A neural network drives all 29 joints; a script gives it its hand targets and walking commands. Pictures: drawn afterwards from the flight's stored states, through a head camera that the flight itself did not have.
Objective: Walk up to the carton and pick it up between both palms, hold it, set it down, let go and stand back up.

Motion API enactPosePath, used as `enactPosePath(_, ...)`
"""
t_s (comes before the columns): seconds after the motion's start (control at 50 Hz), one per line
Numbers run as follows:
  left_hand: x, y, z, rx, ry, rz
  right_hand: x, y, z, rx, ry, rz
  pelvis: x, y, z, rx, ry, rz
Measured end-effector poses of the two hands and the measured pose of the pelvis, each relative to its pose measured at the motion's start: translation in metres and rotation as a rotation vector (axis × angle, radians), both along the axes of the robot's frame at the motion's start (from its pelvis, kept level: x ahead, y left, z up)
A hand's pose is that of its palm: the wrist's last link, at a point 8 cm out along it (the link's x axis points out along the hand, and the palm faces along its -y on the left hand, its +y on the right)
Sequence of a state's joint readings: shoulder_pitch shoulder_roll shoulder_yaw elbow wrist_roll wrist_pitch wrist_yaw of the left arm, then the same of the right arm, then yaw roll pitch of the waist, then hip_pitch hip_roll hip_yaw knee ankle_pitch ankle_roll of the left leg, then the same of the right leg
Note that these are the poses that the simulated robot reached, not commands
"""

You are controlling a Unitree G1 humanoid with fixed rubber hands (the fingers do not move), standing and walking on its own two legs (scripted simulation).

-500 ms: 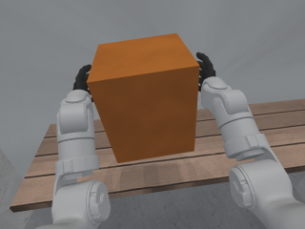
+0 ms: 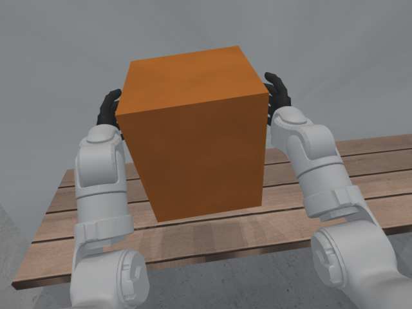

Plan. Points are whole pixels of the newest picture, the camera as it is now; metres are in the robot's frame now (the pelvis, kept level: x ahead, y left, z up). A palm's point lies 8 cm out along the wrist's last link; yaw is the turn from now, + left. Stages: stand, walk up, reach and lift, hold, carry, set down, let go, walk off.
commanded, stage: hold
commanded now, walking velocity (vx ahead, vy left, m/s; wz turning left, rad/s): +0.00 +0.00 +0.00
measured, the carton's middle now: (197, 134) +0.39 +0.00 +0.22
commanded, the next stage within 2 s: none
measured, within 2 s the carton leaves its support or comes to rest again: neither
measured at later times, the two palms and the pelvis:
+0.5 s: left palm (110, 133) +0.36 +0.15 +0.25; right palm (279, 115) +0.36 -0.15 +0.26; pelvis +0.00 +0.00 +0.00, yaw +0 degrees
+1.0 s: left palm (102, 128) +0.36 +0.16 +0.26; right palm (276, 110) +0.35 -0.14 +0.28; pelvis -0.01 +0.00 +0.00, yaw +1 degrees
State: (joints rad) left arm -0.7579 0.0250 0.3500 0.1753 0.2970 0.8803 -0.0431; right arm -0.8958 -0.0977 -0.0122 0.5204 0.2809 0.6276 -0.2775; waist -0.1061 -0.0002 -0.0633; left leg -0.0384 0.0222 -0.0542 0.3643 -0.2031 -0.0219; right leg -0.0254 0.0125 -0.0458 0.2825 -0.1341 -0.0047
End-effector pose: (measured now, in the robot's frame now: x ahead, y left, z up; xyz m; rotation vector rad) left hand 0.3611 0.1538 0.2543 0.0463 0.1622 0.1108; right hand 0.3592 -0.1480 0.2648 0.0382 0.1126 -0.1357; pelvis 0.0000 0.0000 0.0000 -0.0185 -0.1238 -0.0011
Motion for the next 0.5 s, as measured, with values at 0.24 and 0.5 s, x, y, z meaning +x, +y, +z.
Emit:
enactPosePath(0.24,-0.0005,0.004,-0.0009,0.002,0.009,0.006,0.0014,0.0041,-0.0003,-0.004,0.01,0.005,-0.0022,0.0016,0.0,0.001,-0.001,-0.002)
enactPosePath(0.5,0.0005,-0.0016,-0.0024,0.007,0.004,0.004,0.0017,-0.0011,-0.004,-0.006,0.004,0.013,-0.0013,-0.0008,0.0001,0.0,0.003,0.004)
